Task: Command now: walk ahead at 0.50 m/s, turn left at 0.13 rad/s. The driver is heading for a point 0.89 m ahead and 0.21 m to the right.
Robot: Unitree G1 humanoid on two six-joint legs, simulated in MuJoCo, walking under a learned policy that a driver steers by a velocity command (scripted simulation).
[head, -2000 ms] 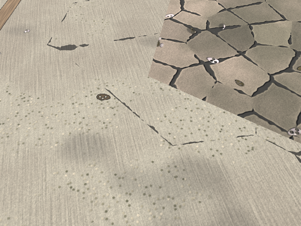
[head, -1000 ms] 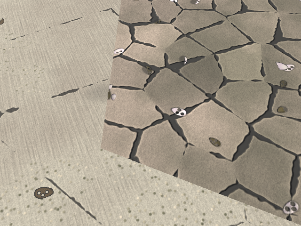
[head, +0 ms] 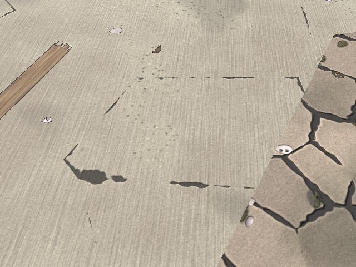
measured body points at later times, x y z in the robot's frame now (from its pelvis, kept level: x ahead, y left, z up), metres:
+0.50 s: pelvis +0.28 -0.07 +0.00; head +0.31 -0.08 +0.45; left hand +0.37 +0.20 -0.12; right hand +0.39 -0.35 -0.12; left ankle +0.25 +0.08 -0.66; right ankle +0.31 -0.16 -0.74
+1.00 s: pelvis +0.55 -0.01 -0.01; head +0.58 +0.01 +0.44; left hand +0.63 +0.27 -0.14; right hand +0.67 -0.28 -0.10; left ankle +0.60 +0.08 -0.74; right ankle +0.49 -0.16 -0.66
